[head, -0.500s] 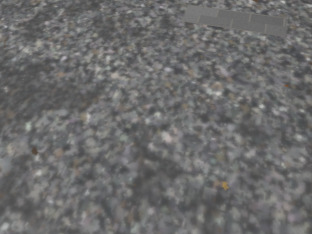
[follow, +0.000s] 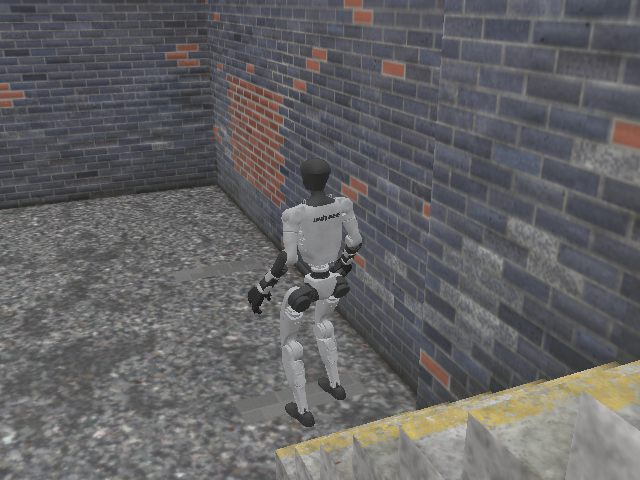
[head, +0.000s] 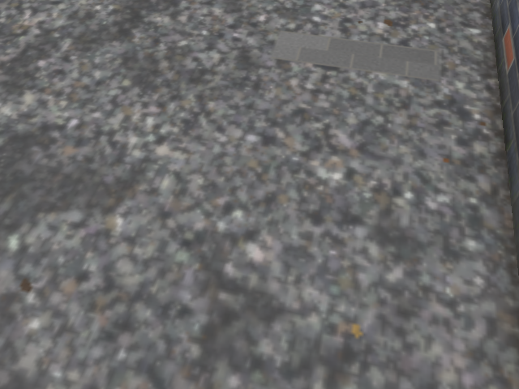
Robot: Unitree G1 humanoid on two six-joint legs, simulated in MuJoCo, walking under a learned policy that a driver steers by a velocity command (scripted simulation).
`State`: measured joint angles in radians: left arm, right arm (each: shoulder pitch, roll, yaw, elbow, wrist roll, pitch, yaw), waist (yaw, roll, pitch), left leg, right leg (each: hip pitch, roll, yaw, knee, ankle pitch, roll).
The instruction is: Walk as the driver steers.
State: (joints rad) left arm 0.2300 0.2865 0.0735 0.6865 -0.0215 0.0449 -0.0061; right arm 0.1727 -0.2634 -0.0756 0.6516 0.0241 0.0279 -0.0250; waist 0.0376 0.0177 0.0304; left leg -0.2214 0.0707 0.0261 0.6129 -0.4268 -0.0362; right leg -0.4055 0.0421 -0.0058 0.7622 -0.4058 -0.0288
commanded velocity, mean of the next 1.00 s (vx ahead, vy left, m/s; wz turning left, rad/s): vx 0.00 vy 0.00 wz -0.40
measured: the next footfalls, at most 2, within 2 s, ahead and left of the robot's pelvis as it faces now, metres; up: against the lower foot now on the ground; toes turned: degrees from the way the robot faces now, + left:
left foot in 0.52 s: +0.08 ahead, +0.13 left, +0.00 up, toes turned -24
right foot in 0.94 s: -0.02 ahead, -0.08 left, +0.00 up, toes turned -20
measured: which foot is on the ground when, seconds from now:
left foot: down 0.00-0.06, up 0.08-0.50, down 0.52-1.00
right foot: down 0.00-0.52, up 0.54-0.92, down 0.94-1.00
